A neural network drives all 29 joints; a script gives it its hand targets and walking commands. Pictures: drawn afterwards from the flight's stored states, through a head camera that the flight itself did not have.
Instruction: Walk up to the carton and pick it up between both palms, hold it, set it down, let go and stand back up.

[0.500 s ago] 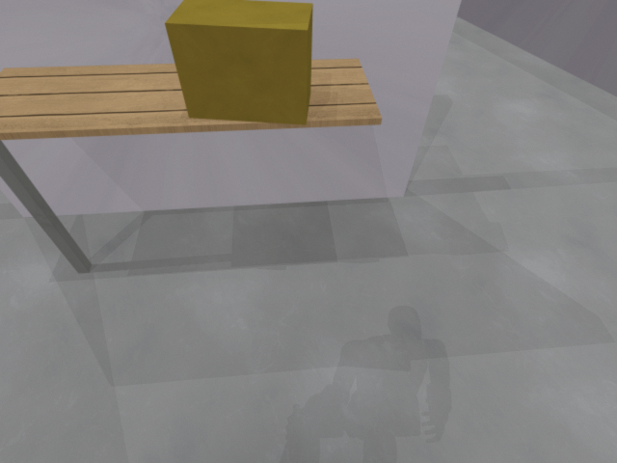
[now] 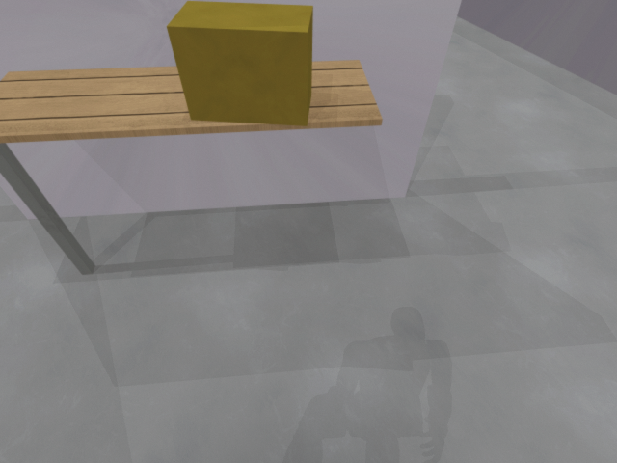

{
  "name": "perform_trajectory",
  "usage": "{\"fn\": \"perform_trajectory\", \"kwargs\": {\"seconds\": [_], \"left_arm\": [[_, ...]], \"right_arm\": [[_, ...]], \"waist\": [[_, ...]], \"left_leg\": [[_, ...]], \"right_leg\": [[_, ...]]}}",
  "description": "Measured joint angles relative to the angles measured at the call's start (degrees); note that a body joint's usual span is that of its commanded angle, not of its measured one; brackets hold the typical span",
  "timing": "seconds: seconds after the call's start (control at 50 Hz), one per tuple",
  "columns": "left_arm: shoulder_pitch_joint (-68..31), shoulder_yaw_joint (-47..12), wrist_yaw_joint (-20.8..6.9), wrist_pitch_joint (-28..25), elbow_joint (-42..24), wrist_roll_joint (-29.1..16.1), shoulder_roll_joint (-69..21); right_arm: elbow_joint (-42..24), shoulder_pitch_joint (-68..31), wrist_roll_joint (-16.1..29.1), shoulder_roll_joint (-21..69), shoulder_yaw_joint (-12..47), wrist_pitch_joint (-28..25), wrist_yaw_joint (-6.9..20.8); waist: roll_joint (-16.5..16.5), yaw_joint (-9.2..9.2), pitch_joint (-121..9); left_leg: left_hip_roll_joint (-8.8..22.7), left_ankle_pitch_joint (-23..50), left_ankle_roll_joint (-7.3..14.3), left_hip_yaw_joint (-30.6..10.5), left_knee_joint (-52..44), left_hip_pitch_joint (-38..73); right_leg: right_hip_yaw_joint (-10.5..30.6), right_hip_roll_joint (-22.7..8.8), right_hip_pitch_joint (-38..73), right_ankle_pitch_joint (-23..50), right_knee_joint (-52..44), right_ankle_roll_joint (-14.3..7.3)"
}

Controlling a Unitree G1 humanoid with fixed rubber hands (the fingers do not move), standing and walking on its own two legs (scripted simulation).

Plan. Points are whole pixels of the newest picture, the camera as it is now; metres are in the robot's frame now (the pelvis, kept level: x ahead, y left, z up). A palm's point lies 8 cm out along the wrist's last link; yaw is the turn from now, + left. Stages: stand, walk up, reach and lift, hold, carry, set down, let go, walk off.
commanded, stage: stand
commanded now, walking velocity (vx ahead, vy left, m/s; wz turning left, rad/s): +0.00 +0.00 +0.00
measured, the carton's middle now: (249, 65) +1.01 +0.15 +0.02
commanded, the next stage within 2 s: walk up in 0.86 s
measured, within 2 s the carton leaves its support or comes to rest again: neither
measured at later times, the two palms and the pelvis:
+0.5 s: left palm out of the picture -0.03 +0.19 -0.15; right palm out of the picture -0.02 -0.21 -0.15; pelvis +0.01 -0.01 +0.00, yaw +0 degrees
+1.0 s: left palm out of the picture -0.02 +0.19 -0.15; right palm out of the picture -0.02 -0.20 -0.15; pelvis +0.01 -0.01 +0.00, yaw +0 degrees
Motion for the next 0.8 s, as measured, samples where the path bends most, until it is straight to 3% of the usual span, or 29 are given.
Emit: {"fn": "perform_trajectory", "kwargs": {"seconds": [0.8], "left_arm": [[-0.40,-0.29,0.23,-0.51,1.06,-0.10,-0.37]], "right_arm": [[1.01,0.00,0.17,0.64,0.53,-0.46,-0.15]], "waist": [[-0.11,-0.09,-0.15]], "left_leg": [[0.82,-0.61,-0.81,-0.39,-0.63,1.03]], "right_leg": [[-0.40,0.80,1.18,-0.53,-0.87,-0.71]]}}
